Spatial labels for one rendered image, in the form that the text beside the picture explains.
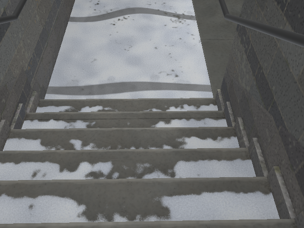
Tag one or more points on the stairs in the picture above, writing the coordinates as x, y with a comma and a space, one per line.
131, 163

